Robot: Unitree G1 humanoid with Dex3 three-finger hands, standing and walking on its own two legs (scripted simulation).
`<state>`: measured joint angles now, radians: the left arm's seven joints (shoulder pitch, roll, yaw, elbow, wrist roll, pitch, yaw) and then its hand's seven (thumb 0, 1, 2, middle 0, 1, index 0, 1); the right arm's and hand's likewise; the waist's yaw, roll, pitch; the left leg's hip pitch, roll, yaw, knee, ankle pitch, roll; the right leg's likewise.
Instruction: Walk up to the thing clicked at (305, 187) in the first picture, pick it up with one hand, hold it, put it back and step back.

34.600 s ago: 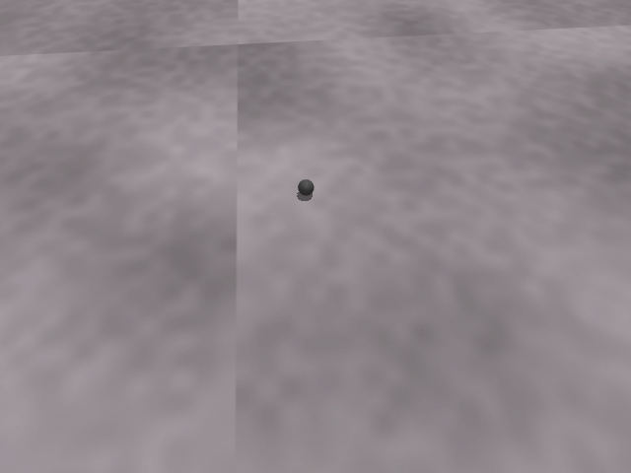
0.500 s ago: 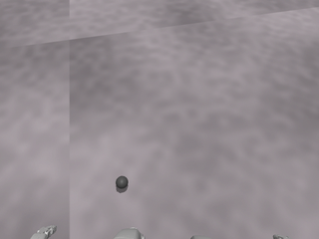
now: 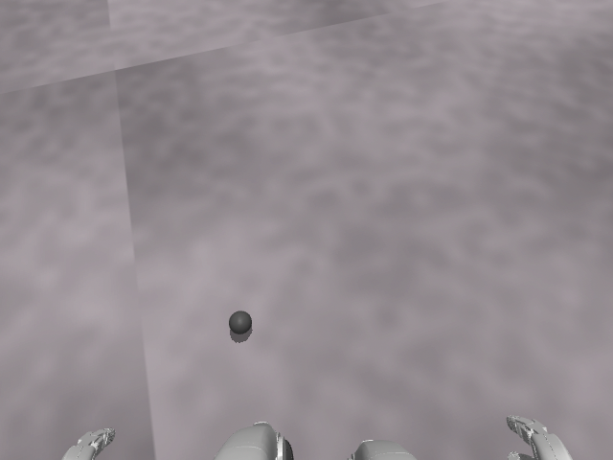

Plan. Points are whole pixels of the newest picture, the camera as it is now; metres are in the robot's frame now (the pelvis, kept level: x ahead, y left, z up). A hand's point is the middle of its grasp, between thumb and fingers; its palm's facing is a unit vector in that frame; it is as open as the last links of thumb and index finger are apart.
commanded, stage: step back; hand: left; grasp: from above
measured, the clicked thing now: (240, 322) +0.53 +0.23 -0.72
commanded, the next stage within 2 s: none
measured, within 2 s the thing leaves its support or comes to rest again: neither
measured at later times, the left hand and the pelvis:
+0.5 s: hand out of the picture -0.03 +0.29 -0.14, palm faces +0.07 -0.94 -0.34, open 7.4 cm; pelvis -0.14 +0.02 +0.02, yaw +4 degrees
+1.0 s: hand out of the picture -0.22 +0.25 -0.12, palm faces +0.01 -0.90 -0.43, open 7.4 cm; pelvis -0.30 -0.02 +0.01, yaw +0 degrees
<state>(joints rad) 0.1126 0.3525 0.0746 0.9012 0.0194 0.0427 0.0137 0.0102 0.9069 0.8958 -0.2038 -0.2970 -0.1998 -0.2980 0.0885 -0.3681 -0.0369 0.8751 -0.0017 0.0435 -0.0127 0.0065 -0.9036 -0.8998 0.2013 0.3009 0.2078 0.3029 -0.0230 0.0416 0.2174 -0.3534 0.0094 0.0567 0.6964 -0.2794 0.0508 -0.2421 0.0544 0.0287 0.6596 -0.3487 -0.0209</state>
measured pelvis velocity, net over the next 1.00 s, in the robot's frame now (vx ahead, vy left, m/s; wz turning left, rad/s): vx -0.30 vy -0.02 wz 0.00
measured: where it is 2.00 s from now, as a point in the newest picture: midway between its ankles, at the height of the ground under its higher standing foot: outside the picture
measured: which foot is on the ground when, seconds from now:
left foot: down 0.00-0.00, up 0.02-0.32, down 0.34-0.80, up 0.82-1.00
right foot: down 0.00-0.36, up 0.38-0.74, down 0.76-1.00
